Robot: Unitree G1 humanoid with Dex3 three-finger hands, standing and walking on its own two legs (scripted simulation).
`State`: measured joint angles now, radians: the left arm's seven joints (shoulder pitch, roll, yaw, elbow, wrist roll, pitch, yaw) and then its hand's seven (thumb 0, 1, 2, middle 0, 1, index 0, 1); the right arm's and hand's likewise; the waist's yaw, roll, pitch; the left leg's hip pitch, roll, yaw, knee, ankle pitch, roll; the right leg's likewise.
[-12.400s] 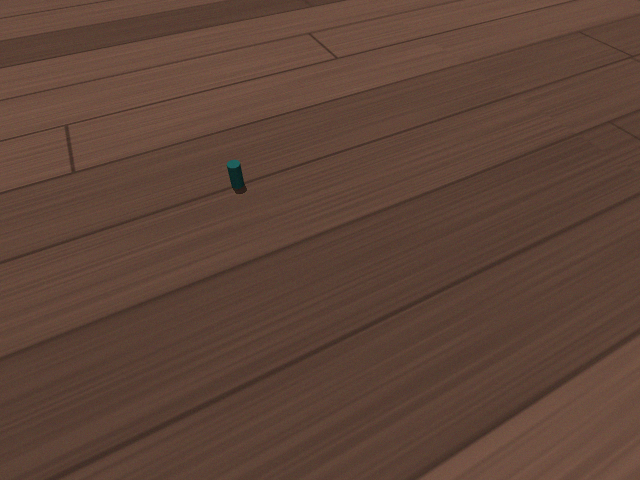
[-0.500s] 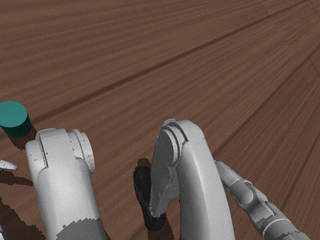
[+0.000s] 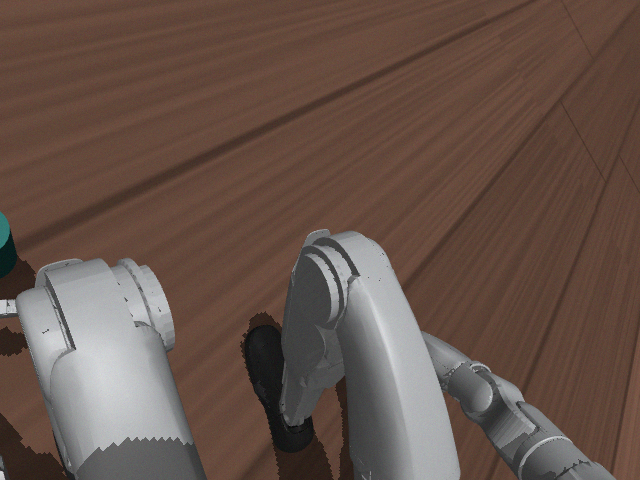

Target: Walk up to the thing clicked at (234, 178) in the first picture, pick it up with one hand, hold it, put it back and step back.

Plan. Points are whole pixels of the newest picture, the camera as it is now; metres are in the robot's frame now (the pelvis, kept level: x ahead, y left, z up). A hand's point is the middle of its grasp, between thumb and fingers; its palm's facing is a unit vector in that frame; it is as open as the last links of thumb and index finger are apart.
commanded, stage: close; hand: left
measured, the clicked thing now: out of the picture +0.39 +0.27 -0.21
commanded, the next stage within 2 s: settle in 0.48 s
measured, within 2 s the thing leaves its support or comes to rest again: leaves its support in 0.84 s
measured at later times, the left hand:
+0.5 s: hand out of the picture +0.38 +0.27 -0.18, palm faces +0.31 -0.95 +0.00, open 8.9 cm
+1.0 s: hand out of the picture +0.37 +0.29 -0.15, palm faces +0.33 -0.95 -0.01, open 9.0 cm
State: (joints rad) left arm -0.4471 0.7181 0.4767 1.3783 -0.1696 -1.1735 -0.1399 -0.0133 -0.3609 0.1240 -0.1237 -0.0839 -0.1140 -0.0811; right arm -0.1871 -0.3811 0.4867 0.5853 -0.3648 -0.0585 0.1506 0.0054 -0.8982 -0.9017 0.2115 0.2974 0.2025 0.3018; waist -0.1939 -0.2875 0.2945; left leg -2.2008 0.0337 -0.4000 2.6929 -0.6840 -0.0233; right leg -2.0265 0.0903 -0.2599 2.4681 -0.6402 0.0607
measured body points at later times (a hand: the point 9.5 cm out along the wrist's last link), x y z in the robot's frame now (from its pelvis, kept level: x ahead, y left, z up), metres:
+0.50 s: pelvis +0.00 +0.00 +0.00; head +0.21 +0.20 +0.34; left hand +0.36 +0.32 -0.17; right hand +0.20 -0.23 -0.02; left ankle +0.09 +0.13 -0.24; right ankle +0.14 -0.12 -0.24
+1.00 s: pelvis +0.00 +0.00 +0.01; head +0.20 +0.20 +0.36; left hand +0.34 +0.34 -0.14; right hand +0.20 -0.23 -0.02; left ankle +0.09 +0.13 -0.24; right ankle +0.14 -0.12 -0.24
